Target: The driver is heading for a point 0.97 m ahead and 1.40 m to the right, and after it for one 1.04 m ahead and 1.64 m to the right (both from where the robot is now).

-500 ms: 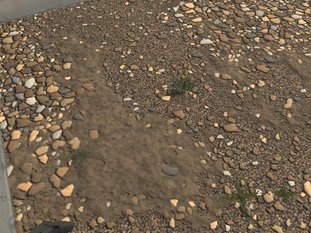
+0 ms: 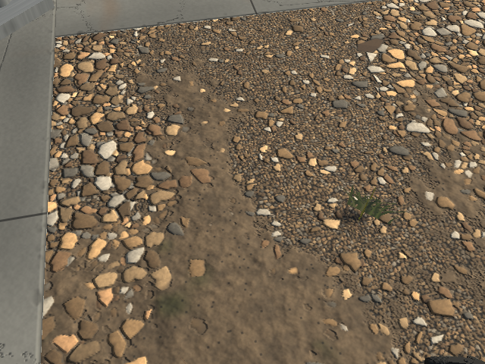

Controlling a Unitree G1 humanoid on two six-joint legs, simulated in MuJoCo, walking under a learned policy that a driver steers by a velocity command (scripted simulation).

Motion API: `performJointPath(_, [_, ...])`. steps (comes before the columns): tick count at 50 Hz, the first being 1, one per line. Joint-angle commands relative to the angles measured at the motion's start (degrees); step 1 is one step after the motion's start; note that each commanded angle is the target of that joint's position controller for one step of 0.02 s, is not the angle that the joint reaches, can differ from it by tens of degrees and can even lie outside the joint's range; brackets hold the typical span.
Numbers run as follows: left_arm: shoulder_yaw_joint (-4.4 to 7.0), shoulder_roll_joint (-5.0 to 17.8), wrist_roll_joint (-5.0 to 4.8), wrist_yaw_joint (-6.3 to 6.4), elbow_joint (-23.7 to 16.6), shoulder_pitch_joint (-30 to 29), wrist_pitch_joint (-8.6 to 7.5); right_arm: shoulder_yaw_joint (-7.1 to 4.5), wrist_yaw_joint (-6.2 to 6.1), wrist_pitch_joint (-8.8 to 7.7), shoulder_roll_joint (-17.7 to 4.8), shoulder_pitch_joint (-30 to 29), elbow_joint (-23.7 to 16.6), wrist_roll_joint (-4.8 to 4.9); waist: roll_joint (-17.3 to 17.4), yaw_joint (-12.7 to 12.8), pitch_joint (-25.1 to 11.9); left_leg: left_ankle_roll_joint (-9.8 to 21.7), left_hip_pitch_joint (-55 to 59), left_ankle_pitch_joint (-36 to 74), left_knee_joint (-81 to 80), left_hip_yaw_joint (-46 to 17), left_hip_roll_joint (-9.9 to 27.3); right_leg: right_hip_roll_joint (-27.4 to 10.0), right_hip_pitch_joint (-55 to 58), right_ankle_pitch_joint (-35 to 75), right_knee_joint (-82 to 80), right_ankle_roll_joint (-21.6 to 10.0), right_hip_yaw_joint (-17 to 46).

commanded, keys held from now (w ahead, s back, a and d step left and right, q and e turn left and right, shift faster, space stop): w+e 1.00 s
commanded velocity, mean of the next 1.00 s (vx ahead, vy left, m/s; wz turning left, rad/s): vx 0.50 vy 0.00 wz -0.45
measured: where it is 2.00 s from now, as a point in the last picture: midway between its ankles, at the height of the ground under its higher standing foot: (405, 210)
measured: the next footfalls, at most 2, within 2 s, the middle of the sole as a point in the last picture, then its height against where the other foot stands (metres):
right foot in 0.48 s outside the picture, level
left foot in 0.94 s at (279, 259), level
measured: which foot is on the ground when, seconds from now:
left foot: down 0.00-0.50, up 0.52-0.92, down 0.94-1.00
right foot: up 0.00-0.46, down 0.48-0.96, up 0.98-1.00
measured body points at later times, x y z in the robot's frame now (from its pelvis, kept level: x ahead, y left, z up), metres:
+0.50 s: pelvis +0.29 -0.04 +0.00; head +0.32 -0.06 +0.44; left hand +0.53 +0.16 -0.09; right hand +0.25 -0.33 -0.14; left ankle +0.11 +0.09 -0.70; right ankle +0.38 -0.14 -0.72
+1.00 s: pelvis +0.58 -0.09 +0.00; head +0.61 -0.10 +0.45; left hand +0.77 +0.14 -0.11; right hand +0.64 -0.41 -0.07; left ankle +0.72 -0.04 -0.72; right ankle +0.40 -0.14 -0.68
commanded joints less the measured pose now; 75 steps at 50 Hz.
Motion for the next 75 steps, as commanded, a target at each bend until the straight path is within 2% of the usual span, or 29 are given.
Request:
performJointPath(1, [1.31,8.6,-2.57,-0.76,-6.2,-4.3,-2.84,-2.97,-1.15,-0.2,-9.7,15.4,0.3,-0.51,4.4,-8.8,-11.5,11.3,37.3,-4.4,-17.4,-29.7,20.4,-2.6,-34.3,1.5,22.8,-2.0,6.9])
performJointPath(3, [1.7,7.4,-1.04,-0.11,-5.8,-4.8,-1.78,-1.86,-0.97,-0.98,-5.7,9.6,0.2,-1.28,3.9,-4.5,-4.6,8.5,24.0,2.6,-21.5,-18.5,15.8,-6.5,-29.3,8.8,14.9,-1.6,6.7])
performJointPath(6, [1.42,4.1,-0.95,0.3,-3.9,-0.8,0.67,-2.11,-0.75,-2.58,-5.2,7.7,1.2,-1.43,4.4,-1.8,-3.1,8.3,17.9,9.4,-26.2,-10.6,14.5,-6.8,-25.2,14.1,12.4,-0.2,7.4])
performJointPath(15, [0.32,0.6,-0.28,-1.5,-8.7,-14.3,0.03,-2.99,-2.81,-2.25,-7.9,11.3,5.4,-1.04,1.7,-6.3,1.9,4.4,24.9,17.9,-29.0,4.5,13.2,-4.4,-28.7,35.5,-14.3,-0.3,2.9])
performJointPath(19, [0.39,1.1,-0.39,-3.08,-12.1,-18.4,0.02,-3.63,-3.31,0.01,-9.2,13.6,7.1,-0.14,1.6,-6.8,3.0,4.0,35.4,27.8,-24.1,6.3,16.6,-2.9,-32.7,28.2,-18.5,-2.4,0.3])
performJointPath(23, [3.03,5.9,-0.53,-3.6,-11.7,-8.0,0.69,-4.33,-4.77,2.12,-11.7,11.1,6.1,0.01,5.4,0.8,-5.1,1.3,36.1,57.7,-3.5,9.0,16.1,4.2,-15.5,17.5,-18.5,-7.3,-5.2])
performJointPath(24, [4.85,9.2,-0.57,-2.83,-9.7,1.3,0.79,-4.07,-5.07,2.16,-11.5,9.8,5.5,0.21,3.2,6.0,-9.7,-0.7,28.6,51.3,9.7,10.0,13.6,5.0,-0.6,21.3,-23.4,-9.9,-2.8])
performJointPath(25, [6.71,15.5,-0.54,-1.54,-8.7,7.4,1.39,-2.43,-4.58,0.98,-6.6,13.7,3.4,-1.31,-8.1,5.1,-16.2,-3.9,6.3,19.0,30.8,9.8,7.5,-8.2,21.7,19.9,-22.9,-17.2,19.2])
performJointPath(26, [6.13,15.7,-0.94,-1.54,-10.2,5.4,0.75,-0.7,-3.38,-1.43,-2.8,14.7,1.9,-1.34,-12.4,2.0,-23.0,-5.6,-10.9,-24.3,45.3,-1.7,-3.6,-18.2,33.3,12.8,-32.3,-26.0,48.3])
performJointPath(27, [4.81,11.2,-0.41,-1.55,-10.4,5.4,0.35,-1.84,-2.18,-3.55,-7.2,8.0,0.6,0.93,-6.8,5.3,-20.0,-3.9,-17.4,-21.6,46.8,-9.0,0.4,-16.7,32.0,11.4,-35.2,-22.8,43.6])
performJointPath(28, [4.21,9.1,-0.32,-1.48,-10.6,2.6,-0.01,-1.76,-1.76,-4.64,-7.7,4.8,-0.7,2.02,-3.9,4.1,-12.7,-2.7,-18.4,-16.5,42.6,-8.2,3.0,-14.7,24.2,14.3,-35.8,-20.3,35.2])
performJointPath(30, [3.08,5.7,-0.19,-1.34,-12.0,-4.4,-0.19,-2.42,-2.33,-4.57,-8.1,4.8,0.0,-0.42,0.3,-1.0,-5.4,-3.6,-11.9,-10.9,32.0,-7.4,6.9,-10.2,8.7,25.3,-37.7,-17.4,25.1])
performJointPath(33, [3.13,6.5,0.13,-0.56,-13.3,-6.6,-0.21,-2.45,-2.39,-2.56,-6.6,7.2,-0.1,-1.27,-1.9,-3.9,-3.7,-6.7,-6.3,-7.9,25.7,-6.0,7.4,-7.5,-1.5,33.2,-40.4,-17.7,20.3])
performJointPath(38, [3.91,8.9,-0.41,0.89,-12.1,-3.1,0.48,-1.09,-2.46,-2.12,-3.2,-2.9,-3.1,-1.24,-4.0,-0.1,-1.8,-9.3,-1.2,10.2,3.5,-4.0,3.6,-2.1,-8.3,28.9,-39.4,-13.5,13.8])
performJointPath(42, [3.91,8.6,-0.92,1.07,-10.7,0.6,1.15,-1.73,-1.67,-2.84,-5.2,-7.0,-4.8,0.02,-5.4,1.6,-2.3,-8.4,1.5,13.1,-4.8,-6.1,1.7,-4.4,-4.1,21.5,-35.4,-11.8,19.5])
performJointPath(46, [3.65,7.2,-0.47,1.26,-11.2,-1.0,1.64,-3.43,-1.43,-3.93,-8.1,0.7,-3.1,-0.04,-7.4,-3.3,-4.2,-4.3,10.7,6.1,-8.9,-5.9,1.5,-5.0,-0.9,22.2,-26.2,-9.2,24.4])
performJointPath(47, [2.63,4.5,-0.1,1.03,-11.8,-1.0,1.48,-4.25,-1.79,-4.27,-10.0,7.0,-2.2,-0.93,-5.5,-6.4,-9.3,-1.7,21.8,4.9,-8.6,-8.8,5.5,-1.8,-3.9,22.1,-16.4,-7.2,21.7])
performJointPath(48, [1.48,0.6,-0.3,0.95,-13.0,3.9,1.18,-5.3,-2.22,-4.22,-14.5,14.3,-1.5,-2.21,5.9,-6.7,-18.1,4.7,41.9,-2.2,-9.9,-26.0,18.2,5.0,-18.5,9.3,2.6,-3.3,14.4])
performJointPath(49, [1.11,2.0,-1.36,0.97,-14.0,7.3,0.75,-5.66,-1.67,-3.4,-14.8,17.6,0.2,-1.28,20.7,-5.6,-21.5,10.2,48.6,-18.7,-16.9,-48.8,26.0,5.9,-32.3,-7.3,16.3,-1.6,11.2])
performJointPath(50, [2.38,7.4,-1.72,1.0,-13.0,4.5,0.89,-4.33,-1.74,-3.14,-9.8,14.7,-1.0,-0.51,12.4,-6.7,-14.1,8.4,43.1,-27.3,-19.1,-45.5,24.5,2.3,-36.8,-3.1,22.1,-1.0,12.6])
performJointPath(51, [2.8,8.8,-1.18,0.97,-13.8,-0.7,1.23,-3.71,-2.06,-2.58,-7.7,12.1,-1.4,-0.58,7.5,-7.1,-8.2,6.3,36.1,-22.8,-19.2,-36.3,22.3,0.4,-37.2,1.5,23.0,-0.8,10.3])
performJointPath(52, [2.86,8.2,-0.53,0.91,-14.4,-3.2,1.38,-3.24,-2.15,-2.27,-6.7,9.6,-1.2,-1.02,4.5,-6.1,-4.3,5.5,29.3,-14.9,-20.2,-29.1,19.8,-1.3,-35.3,5.0,20.9,-0.7,9.3])
performJointPath(54, [2.99,6.2,-0.71,0.46,-14.7,-3.4,1.87,-2.64,-2.37,-2.37,-4.9,7.5,-0.5,-1.42,6.5,-3.9,-1.6,4.6,22.2,-5.7,-22.8,-19.7,16.4,-4.2,-31.0,8.7,16.7,-0.7,8.8])
performJointPath(59, [2.23,2.9,-0.49,0.13,-16.4,-6.5,2.8,-3.68,-2.41,-3.11,-7.2,8.7,2.0,-0.93,4.3,-3.8,-0.6,6.6,22.7,7.2,-26.4,-8.7,16.7,-5.5,-33.6,15.6,8.0,0.7,7.5])
performJointPath(68, [1.31,1.5,-0.81,-2.91,-20.2,-19.2,1.92,-4.66,-2.88,-0.91,-11.0,12.6,5.5,0.48,3.3,-7.5,3.0,3.4,30.3,16.6,-25.1,4.9,17.0,-3.5,-29.4,25.9,-15.1,-1.8,0.2])
performJointPath(71, [2.81,4.4,-0.33,-3.22,-20.5,-15.8,2.33,-5.43,-3.27,0.18,-13.6,12.1,5.7,1.42,5.6,-3.7,-0.6,1.8,33.8,42.3,-14.7,8.1,17.3,1.2,-20.8,17.2,-17.0,-5.2,-4.0])
performJointPath(73, [5.93,9.6,-0.53,-2.31,-16.2,0.7,2.87,-4.99,-3.75,0.74,-12.8,11.2,5.2,1.6,3.9,5.5,-9.2,-1.0,25.6,45.6,7.3,10.8,14.4,5.4,2.9,20.5,-22.2,-9.4,-4.3])
performJointPath(74, [7.15,14.5,-1.0,-1.01,-14.6,7.0,3.43,-3.05,-3.57,0.35,-7.2,13.5,3.9,-1.27,-7.8,5.4,-14.1,-3.6,8.1,7.9,26.4,10.4,10.5,-6.0,20.4,23.4,-21.7,-13.3,13.1])
performJointPath(75, [6.96,18.0,-1.19,-1.33,-16.8,3.8,2.39,-1.31,-2.85,-1.52,-3.6,15.2,0.1,-1.25,-17.1,0.4,-22.7,-5.9,-12.2,-25.7,43.7,-0.1,-1.1,-17.8,33.6,7.6,-32.0,-25.2,47.1])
